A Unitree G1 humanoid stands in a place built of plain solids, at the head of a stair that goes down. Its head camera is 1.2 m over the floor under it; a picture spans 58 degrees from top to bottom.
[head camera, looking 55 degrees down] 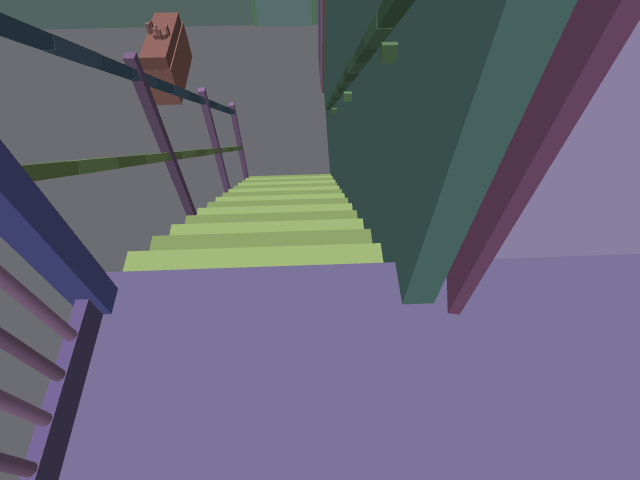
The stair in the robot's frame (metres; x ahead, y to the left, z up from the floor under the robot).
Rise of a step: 0.18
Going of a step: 0.20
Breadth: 0.97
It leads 2 degrees to the left of straight ahead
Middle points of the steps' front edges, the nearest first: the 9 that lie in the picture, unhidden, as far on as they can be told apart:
0.73 0.24 0.00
0.93 0.25 -0.18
1.14 0.26 -0.36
1.34 0.27 -0.55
1.54 0.28 -0.73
1.75 0.28 -0.91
1.95 0.29 -1.10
2.15 0.30 -1.28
2.36 0.31 -1.46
